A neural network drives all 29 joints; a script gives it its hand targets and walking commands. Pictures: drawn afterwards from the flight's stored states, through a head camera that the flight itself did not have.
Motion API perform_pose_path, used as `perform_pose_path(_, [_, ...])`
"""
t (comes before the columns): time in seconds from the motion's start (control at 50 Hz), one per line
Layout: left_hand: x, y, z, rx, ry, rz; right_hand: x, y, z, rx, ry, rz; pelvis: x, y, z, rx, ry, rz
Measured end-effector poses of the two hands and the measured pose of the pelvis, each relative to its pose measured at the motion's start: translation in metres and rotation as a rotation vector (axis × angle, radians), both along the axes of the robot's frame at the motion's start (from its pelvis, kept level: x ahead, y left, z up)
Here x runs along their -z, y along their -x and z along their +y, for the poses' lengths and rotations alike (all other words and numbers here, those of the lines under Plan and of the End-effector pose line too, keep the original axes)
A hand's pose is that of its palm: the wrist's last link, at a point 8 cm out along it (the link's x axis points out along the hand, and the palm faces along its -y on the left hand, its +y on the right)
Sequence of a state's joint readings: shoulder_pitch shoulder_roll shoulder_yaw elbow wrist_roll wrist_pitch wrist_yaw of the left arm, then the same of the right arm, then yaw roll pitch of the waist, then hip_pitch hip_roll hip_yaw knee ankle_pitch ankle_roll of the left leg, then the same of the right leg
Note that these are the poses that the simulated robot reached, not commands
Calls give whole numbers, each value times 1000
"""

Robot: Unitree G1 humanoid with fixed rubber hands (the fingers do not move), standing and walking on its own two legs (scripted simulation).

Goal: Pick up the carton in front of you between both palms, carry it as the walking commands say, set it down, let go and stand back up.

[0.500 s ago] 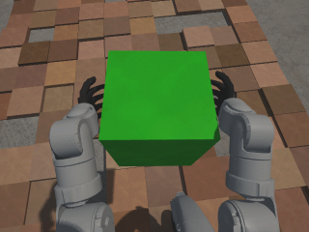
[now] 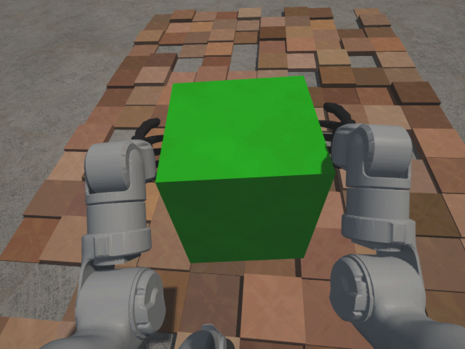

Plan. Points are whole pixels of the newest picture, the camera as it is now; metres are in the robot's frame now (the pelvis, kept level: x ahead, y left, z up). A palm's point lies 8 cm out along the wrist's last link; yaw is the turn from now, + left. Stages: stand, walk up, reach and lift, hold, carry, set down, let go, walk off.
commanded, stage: carry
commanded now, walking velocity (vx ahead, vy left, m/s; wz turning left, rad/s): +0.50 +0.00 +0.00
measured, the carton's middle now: (242, 176) +0.40 +0.02 +0.09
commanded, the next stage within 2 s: none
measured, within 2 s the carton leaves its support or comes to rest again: neither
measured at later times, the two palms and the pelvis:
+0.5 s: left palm (200, 65) +0.64 +0.11 +0.17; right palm (346, 56) +0.65 -0.19 +0.17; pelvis +0.33 -0.03 +0.04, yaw +1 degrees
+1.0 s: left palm (181, 27) +0.86 +0.19 +0.15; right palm (294, 15) +0.87 -0.11 +0.17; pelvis +0.53 +0.02 +0.02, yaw +1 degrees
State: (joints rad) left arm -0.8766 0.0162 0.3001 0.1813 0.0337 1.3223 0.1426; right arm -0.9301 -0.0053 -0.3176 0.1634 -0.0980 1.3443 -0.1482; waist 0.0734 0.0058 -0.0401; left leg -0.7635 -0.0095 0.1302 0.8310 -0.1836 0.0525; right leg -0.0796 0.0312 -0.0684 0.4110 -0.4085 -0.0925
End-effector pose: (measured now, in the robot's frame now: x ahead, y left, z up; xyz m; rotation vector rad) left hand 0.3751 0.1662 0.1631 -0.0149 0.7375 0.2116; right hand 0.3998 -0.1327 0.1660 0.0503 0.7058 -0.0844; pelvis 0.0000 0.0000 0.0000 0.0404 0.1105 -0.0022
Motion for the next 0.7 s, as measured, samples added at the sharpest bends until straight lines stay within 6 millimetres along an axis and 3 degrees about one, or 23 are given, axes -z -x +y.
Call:
perform_pose_path(0.08, [20,-69,-6,53,21,8,16,-51,-7,43,36,8,3,-56,9,9,-13,-34])
perform_pose_path(0.2, [29,-142,-41,129,42,55,35,-86,-40,169,7,56,-23,-119,19,25,22,-21])
perform_pose_path(0.3, [18,-190,-62,132,89,-8,24,-120,-60,259,-45,-9,-39,-182,14,29,47,-7])
perform_pose_path(0.4, [1,-234,-70,98,111,-112,4,-177,-69,250,-75,-107,-39,-258,-7,19,50,-12])
perform_pose_path(0.46, [-5,-256,-65,37,101,-169,-5,-222,-64,157,-73,-161,-30,-304,-23,-8,33,-23])
perform_pose_path(0.56, [-3,-274,-40,-52,55,-85,-6,-275,-37,32,-58,-71,-47,-363,-34,-24,33,-21])
perform_pose_path(0.62, [-7,-289,-25,-98,65,-70,-8,-300,-22,-1,-60,-53,-55,-395,-34,-31,25,-17])
perform_pose_path(0.7, [-10,-324,-12,-100,68,-87,-11,-335,-9,-25,-30,-74,-57,-435,-24,-40,31,-25])
